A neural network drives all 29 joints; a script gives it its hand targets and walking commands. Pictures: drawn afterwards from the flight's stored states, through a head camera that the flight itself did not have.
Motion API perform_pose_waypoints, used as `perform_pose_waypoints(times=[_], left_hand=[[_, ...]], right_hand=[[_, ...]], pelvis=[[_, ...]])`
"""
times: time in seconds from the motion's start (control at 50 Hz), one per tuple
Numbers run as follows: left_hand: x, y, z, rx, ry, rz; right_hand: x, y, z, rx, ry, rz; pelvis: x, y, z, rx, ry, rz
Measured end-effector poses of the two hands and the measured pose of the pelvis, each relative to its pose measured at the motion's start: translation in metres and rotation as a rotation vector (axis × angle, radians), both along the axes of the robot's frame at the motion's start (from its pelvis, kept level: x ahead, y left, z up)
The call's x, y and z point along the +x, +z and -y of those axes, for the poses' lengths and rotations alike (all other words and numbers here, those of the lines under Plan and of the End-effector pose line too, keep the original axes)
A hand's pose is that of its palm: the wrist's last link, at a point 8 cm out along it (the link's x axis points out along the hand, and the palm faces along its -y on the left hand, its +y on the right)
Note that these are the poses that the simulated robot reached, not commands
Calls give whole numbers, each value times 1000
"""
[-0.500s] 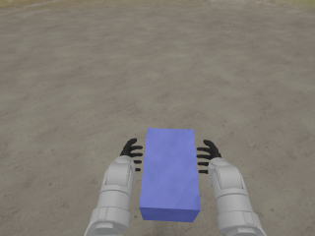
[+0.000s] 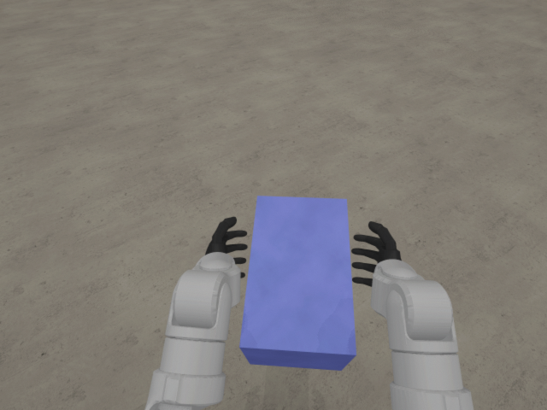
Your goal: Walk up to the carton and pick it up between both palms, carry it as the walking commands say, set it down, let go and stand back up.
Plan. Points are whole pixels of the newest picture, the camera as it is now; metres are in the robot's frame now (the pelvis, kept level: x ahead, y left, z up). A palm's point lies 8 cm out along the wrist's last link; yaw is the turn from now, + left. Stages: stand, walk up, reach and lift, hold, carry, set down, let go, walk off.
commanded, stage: carry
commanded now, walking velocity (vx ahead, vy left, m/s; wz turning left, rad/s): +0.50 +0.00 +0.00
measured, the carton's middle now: (298, 281) +0.33 -0.02 +0.00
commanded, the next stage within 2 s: none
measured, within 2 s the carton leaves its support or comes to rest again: neither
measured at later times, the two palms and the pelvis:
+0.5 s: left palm (209, 153) +0.57 +0.15 +0.09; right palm (331, 152) +0.55 -0.09 +0.10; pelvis +0.27 +0.04 +0.00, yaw -1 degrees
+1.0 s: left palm (228, 77) +0.91 +0.15 +0.08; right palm (316, 78) +0.91 -0.09 +0.08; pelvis +0.62 +0.03 -0.01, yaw +1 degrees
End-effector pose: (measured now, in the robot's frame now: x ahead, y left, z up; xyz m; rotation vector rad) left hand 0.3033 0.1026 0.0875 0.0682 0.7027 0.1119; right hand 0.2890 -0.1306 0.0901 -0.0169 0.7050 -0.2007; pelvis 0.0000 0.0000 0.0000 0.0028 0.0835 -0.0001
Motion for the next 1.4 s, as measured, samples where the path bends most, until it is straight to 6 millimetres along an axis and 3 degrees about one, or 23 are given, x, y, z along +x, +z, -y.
perform_pose_waypoints(times=[0.1,0.16,0.22,0.32,0.42,0.54,0.64,0.72,0.8,0.94,1.02,1.1,1.22,1.4], left_hand=[[46,5,-25,-23,34,25],[79,-1,-44,-36,62,45],[107,-8,-57,-23,70,-5],[152,-10,-55,-40,12,-85],[209,-7,-51,-45,3,-63],[293,-1,-43,-35,36,9],[374,-11,-26,-16,47,48],[422,-27,-17,-20,39,-57],[461,-35,-19,-17,55,-123],[557,-14,-33,-38,44,-35],[625,-7,-47,-53,27,39],[691,-14,-67,-49,33,51],[758,-23,-78,-57,2,-84],[872,-9,-85,-80,26,-2]], right_hand=[[50,5,-24,-17,29,22],[88,3,-43,-30,53,40],[119,-2,-56,-21,62,-9],[158,-9,-54,-50,18,-94],[211,0,-50,-41,14,-73],[297,6,-41,-27,46,-2],[382,-12,-25,-17,57,36],[430,-33,-15,-19,42,-70],[473,-38,-17,0,68,-133],[568,-21,-29,4,60,-46],[633,-9,-44,-16,46,28],[698,-10,-65,-27,47,39],[760,-16,-76,-49,26,-99],[877,0,-81,-41,52,-20]], pelvis=[[52,-6,-15,-10,6,-3],[90,-19,-27,6,-1,5],[119,-15,-39,-1,-39,-5],[165,1,-47,-46,-29,-5],[220,7,-44,-64,-15,1],[305,-3,-29,-60,-12,2],[388,-30,-10,-53,-2,10],[433,-22,-2,-59,29,10],[477,-10,0,-31,28,14],[572,-3,-16,-10,15,15],[640,-14,-33,-8,15,12],[704,-25,-54,13,-16,15],[771,-1,-71,-43,-44,7],[888,5,-69,-71,-14,19]])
